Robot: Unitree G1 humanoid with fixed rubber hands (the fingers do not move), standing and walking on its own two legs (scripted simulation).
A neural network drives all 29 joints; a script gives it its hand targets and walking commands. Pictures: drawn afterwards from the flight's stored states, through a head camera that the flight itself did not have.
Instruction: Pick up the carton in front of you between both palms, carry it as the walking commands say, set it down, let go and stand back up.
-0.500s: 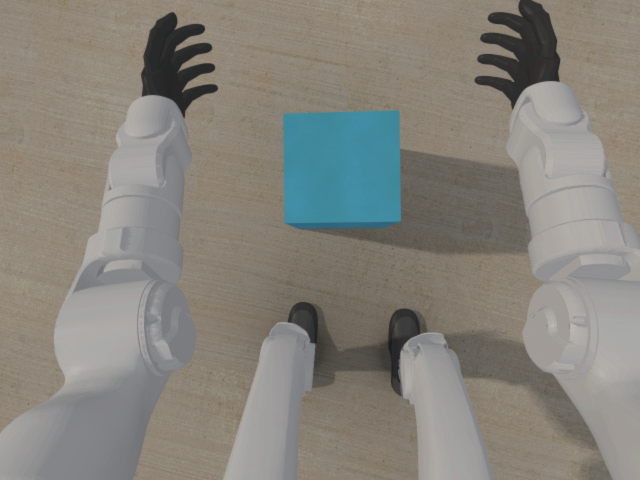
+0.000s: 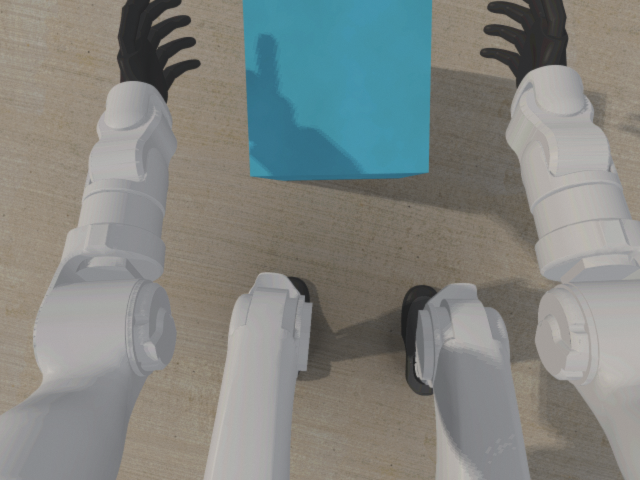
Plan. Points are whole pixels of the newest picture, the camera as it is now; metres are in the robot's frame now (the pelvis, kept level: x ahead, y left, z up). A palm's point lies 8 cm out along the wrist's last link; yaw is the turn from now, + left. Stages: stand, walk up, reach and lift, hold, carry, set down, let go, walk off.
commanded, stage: reach and lift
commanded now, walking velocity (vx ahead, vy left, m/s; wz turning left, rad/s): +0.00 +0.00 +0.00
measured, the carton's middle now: (338, 108) +0.52 +0.05 -0.34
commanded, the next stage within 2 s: none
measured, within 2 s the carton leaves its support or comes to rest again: leaves its support in 1.20 s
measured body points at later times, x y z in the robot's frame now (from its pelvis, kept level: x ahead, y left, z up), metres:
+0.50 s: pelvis -0.01 +0.01 -0.09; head +0.37 +0.02 +0.14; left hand +0.53 +0.22 -0.28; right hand +0.56 -0.14 -0.28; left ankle +0.09 +0.13 -0.43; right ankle +0.09 -0.13 -0.43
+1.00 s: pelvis -0.02 +0.00 -0.09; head +0.36 +0.02 +0.15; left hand +0.53 +0.20 -0.27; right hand +0.56 -0.11 -0.27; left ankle +0.09 +0.13 -0.43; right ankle +0.09 -0.13 -0.43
